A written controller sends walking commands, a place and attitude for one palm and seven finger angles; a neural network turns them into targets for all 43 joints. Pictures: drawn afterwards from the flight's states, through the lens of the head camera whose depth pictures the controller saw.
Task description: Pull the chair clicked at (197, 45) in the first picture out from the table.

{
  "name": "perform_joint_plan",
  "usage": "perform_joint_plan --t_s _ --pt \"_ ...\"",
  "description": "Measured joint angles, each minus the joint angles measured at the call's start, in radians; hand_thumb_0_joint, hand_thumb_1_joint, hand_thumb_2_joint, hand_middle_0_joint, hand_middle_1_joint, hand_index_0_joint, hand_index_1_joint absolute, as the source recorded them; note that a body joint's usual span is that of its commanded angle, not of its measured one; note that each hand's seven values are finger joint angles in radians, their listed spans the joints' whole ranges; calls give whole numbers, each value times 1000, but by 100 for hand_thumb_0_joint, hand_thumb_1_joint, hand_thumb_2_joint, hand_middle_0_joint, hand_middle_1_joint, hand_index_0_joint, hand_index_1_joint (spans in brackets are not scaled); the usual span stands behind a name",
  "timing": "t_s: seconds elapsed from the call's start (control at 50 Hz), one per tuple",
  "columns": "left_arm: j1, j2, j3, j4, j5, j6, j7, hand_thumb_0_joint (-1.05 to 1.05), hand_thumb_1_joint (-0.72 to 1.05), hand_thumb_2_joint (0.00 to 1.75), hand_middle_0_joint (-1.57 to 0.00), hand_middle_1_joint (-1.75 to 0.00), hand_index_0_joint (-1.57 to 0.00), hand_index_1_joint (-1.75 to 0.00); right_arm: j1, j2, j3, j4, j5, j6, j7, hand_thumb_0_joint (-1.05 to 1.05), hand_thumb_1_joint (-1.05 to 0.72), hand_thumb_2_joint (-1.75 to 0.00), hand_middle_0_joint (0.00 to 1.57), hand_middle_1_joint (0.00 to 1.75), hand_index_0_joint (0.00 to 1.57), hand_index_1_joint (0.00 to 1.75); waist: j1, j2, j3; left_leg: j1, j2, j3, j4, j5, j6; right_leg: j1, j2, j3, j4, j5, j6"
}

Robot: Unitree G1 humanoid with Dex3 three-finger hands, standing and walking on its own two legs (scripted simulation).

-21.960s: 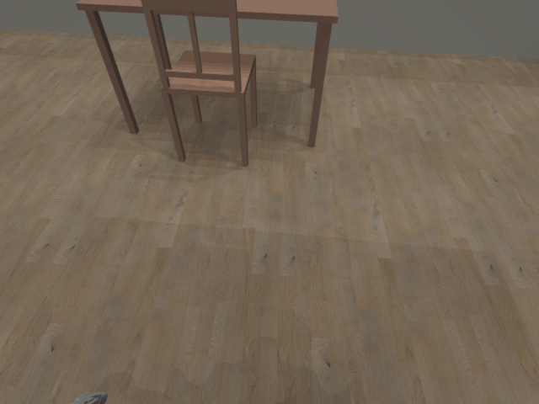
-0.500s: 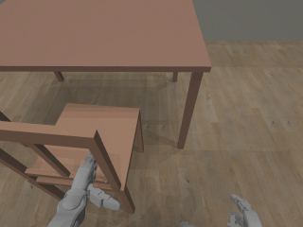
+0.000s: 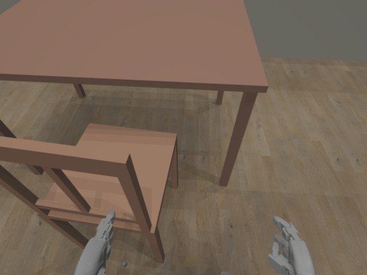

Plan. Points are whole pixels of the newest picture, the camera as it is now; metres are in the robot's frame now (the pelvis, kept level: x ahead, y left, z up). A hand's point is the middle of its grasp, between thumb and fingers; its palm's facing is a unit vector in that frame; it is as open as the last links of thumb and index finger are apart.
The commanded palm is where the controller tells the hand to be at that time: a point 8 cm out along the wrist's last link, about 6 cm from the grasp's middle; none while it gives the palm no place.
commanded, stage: draw the hand back to the body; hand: left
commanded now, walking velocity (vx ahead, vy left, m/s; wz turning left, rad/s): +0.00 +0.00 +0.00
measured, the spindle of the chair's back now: (69, 189) +0.33 +0.30 -0.04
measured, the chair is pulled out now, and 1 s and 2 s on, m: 0.18 0.18 0.18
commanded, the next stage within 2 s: step back with the hand held close in 1.68 s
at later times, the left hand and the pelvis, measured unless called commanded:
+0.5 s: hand (96, 260) +0.15 +0.15 +0.06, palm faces -0.05 -1.00 -0.06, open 17.5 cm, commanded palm +0.12 +0.22 +0.09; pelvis -0.03 +0.00 -0.02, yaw +0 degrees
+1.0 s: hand (30, 224) +0.18 +0.23 +0.15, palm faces +0.33 -0.86 -0.39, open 13.7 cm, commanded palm +0.14 +0.27 +0.18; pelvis +0.00 +0.00 +0.04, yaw -1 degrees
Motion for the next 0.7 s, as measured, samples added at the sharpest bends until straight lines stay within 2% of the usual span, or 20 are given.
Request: perform_joint_plan --t_s 0.12,0.14,0.2,0.24,0.3,0.34,0.38,0.48,0.52,0.62,0.66,0.7 --pt "76 12 1 -61 2 -17 -6 -1 -54 20 0 0 -1 0 10 3 -7 -3 4 -11 -5 1 -91 -90 20 30 20 30 -2 5 -3 -21 0 -7 31 -11 2 -14 0 -6 20 -6 2" --pt "86 7 5 -70 -26 -40 -13 -1 -54 20 0 0 -1 0 10 3 -8 -2 3 -20 -7 1 -91 -90 20 30 20 30 -3 6 -2 -28 0 -8 38 -12 2 -20 -1 -7 26 -7 2" --pt "91 -6 27 -92 -102 -199 -52 -1 -54 20 0 0 -1 0 6 5 -13 17 -4 -70 -8 1 -91 -90 20 30 20 30 5 -3 1 -70 -1 -10 81 -23 0 -61 -1 -7 65 -16 1" --pt "76 -10 49 -106 -135 -320 -81 -1 -54 20 0 0 -1 0 -2 9 -21 37 -5 -95 -1 1 -91 -90 20 30 20 30 14 -11 2 -102 0 -10 116 -33 -2 -94 -1 -7 99 -24 -1" --pt "42 -7 96 -118 -161 -503 -120 -1 -54 20 0 -1 -1 0 -26 17 -33 69 -9 -111 21 1 -91 -90 20 30 20 30 25 -18 0 -157 3 -11 175 -49 -6 -150 1 -6 156 -37 -5" --pt "23 -1 126 -126 -169 -568 -142 -1 -55 20 0 0 -1 0 -45 21 -37 81 -5 -99 34 1 -91 -90 20 30 20 30 30 -16 4 -182 6 -9 209 -60 -7 -177 4 -4 189 -45 -6" --pt "17 7 143 -135 -178 -551 -162 -1 -55 20 0 0 -1 0 -58 25 -35 83 5 -73 37 1 -91 -90 20 30 20 30 34 -7 14 -181 9 -8 222 -63 -9 -177 6 -1 201 -46 -3" --pt "44 48 157 -173 -208 -401 -170 -2 -55 20 0 0 -1 0 -46 34 -8 61 26 -33 7 2 -91 -90 20 30 20 30 33 15 33 -112 8 -6 172 -43 -6 -108 7 -1 153 -28 -4" --pt "56 59 172 -190 -225 -385 -162 -2 -55 20 0 0 -1 0 -33 36 1 56 29 -39 -3 2 -91 -90 20 30 20 30 33 20 35 -79 10 -8 139 -29 -6 -73 9 -3 119 -15 -5" --pt "44 69 229 -200 -257 -396 -169 -2 -52 21 -1 -1 -1 -1 -12 20 12 63 37 -67 -14 2 -91 -90 20 30 20 30 33 26 39 -7 12 -16 63 3 -9 5 13 -12 39 14 -7" --pt "32 98 232 -210 -185 -350 -100 -2 -49 23 -1 -2 -2 -1 -2 17 7 58 29 -52 -33 2 -91 -90 20 30 20 30 47 18 42 33 14 -6 26 14 -10 38 15 -4 9 25 -8" --pt "40 117 231 -223 -121 -289 -11 -1 -44 25 -2 -3 -2 -2 0 13 3 56 21 -32 -50 2 -91 -90 20 30 20 30 47 18 47 80 14 -1 -21 30 -11 82 16 0 -34 40 -7"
